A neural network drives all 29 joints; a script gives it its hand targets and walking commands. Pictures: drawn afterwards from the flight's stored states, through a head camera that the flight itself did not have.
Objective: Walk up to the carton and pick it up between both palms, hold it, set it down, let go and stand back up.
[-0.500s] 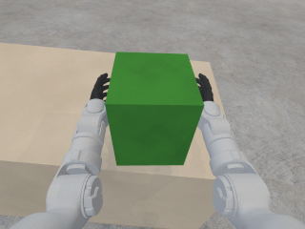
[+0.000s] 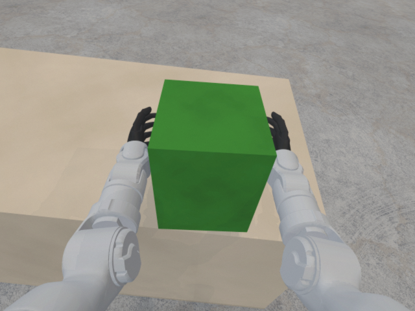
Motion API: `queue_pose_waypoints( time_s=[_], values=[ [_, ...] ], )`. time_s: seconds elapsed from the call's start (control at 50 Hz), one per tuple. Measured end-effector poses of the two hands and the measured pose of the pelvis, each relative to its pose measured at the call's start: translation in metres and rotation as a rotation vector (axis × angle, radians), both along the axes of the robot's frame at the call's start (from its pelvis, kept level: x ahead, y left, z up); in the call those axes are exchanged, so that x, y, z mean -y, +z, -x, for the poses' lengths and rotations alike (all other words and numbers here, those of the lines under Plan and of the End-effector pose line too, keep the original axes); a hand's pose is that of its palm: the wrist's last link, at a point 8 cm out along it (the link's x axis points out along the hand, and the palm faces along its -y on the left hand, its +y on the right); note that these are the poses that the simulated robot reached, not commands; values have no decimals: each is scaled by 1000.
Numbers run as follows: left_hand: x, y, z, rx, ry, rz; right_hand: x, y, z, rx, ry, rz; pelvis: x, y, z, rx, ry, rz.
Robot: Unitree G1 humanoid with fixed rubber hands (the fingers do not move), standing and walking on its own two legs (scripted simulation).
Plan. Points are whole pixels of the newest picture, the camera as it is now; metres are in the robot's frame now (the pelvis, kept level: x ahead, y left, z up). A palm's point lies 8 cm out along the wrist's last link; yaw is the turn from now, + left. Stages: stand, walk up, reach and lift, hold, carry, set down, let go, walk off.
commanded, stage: set down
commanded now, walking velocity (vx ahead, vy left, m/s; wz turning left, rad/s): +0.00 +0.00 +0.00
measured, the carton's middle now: (207, 158) +0.40 +0.00 +0.07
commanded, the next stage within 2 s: none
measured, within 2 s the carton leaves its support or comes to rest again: rests again in 0.40 s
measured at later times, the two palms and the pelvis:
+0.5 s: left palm (141, 149) +0.41 +0.14 +0.08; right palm (276, 156) +0.40 -0.15 +0.09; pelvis +0.01 +0.00 +0.00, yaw +0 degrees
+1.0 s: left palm (139, 153) +0.40 +0.14 +0.07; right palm (276, 161) +0.38 -0.15 +0.09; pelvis +0.00 +0.00 +0.00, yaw -1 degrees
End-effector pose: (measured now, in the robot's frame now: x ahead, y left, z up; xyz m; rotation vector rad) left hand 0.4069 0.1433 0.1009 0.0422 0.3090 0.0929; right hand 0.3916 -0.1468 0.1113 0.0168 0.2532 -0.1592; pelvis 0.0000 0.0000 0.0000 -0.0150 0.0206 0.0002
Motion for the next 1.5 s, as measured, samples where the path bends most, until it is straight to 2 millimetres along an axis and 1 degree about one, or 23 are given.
queue_pose_waypoints(
  time_s=[0.22, 0.42, 0.72, 1.12, 1.28, 1.5],
  values=[
    [4, -12, -8, 2, -3, 2, 4, -10, -7, 4, 1, 14, 0, 0, -7, -25, -11, 2],
    [2, -24, -6, -5, 6, 3, 2, -22, -7, -2, 9, 19, -2, 1, -10, -32, -8, 5],
    [4, -20, 0, 12, -7, -4, 4, -24, 3, 18, 0, 24, -4, 1, -4, -19, -13, 0],
    [0, -27, 4, 24, -10, 21, 1, -26, 8, 41, 5, 36, -4, 1, 1, -15, -25, -4],
    [0, -25, 1, 14, -12, 8, 1, -27, 6, 43, -4, 20, -4, 0, 7, -32, -34, -8],
    [1, -20, -7, 3, -8, -12, 2, -27, -5, 7, 2, 21, -4, -4, 15, -106, -45, -15]
  ],
)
